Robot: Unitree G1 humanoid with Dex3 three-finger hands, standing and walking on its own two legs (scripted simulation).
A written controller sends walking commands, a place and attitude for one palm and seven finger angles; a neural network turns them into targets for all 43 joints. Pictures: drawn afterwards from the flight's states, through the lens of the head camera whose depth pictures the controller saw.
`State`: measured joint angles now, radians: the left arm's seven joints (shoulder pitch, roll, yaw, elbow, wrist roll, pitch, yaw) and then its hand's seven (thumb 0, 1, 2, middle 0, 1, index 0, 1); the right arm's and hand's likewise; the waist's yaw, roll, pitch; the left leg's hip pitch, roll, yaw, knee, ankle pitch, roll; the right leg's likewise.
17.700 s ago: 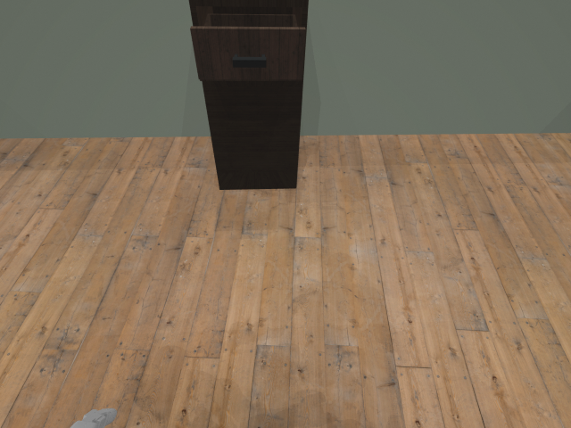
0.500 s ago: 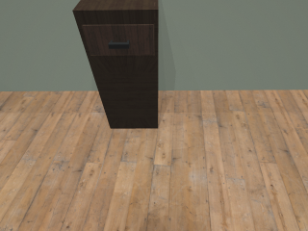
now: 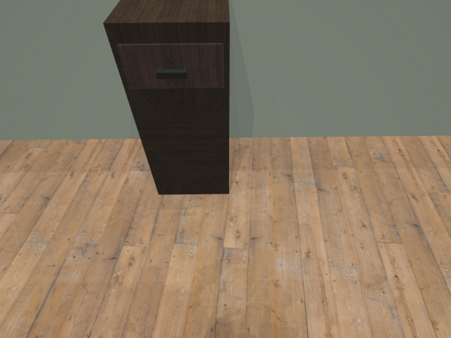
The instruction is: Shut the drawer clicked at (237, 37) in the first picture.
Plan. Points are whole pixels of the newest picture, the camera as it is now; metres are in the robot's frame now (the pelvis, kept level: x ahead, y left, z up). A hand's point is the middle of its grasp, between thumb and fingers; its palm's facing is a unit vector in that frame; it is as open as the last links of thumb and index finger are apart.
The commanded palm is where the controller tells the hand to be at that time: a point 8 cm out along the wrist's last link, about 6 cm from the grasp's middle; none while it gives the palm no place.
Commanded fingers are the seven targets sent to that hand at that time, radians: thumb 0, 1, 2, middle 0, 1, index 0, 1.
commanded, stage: let the arm hang, fingers relaxed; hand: left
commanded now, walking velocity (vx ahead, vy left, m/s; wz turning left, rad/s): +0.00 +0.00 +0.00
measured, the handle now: (172, 71) +0.93 +0.23 -0.01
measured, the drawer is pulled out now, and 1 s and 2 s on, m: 0.00 0.00 0.00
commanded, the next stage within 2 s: look to check the result in 0.04 s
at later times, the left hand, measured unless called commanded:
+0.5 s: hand out of the picture +0.09 +0.23 -0.15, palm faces -0.02 -0.94 -0.34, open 7.4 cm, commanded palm none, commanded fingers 0.00 0.90 0.90 -0.20 -0.30 -0.20 -0.30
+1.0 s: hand out of the picture +0.13 +0.23 -0.15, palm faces -0.03 -0.94 -0.34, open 7.4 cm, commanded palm none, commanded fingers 0.00 0.90 0.90 -0.20 -0.30 -0.20 -0.30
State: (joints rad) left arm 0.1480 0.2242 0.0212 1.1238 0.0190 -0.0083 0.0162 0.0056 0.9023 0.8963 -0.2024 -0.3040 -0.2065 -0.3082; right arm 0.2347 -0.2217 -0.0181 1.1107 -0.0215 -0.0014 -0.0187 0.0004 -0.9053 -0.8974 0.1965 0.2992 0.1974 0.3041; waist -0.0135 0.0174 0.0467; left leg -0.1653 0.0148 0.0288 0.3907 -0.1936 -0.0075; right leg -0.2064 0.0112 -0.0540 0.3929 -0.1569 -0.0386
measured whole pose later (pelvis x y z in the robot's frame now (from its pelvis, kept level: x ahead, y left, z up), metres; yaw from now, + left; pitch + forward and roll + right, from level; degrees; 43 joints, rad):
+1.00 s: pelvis +0.04 -0.01 +0.00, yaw +0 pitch -1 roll +0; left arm 0.09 0.31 0.01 1.13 0.02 -0.02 0.01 0.01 0.90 0.90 -0.20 -0.30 -0.21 -0.30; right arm 0.14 -0.31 -0.01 1.12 -0.02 0.00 -0.01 0.00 -0.90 -0.90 0.20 0.30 0.20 0.30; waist -0.02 0.02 0.05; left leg -0.07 0.04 0.03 0.29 -0.20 -0.03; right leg -0.12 0.04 -0.05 0.31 -0.17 -0.05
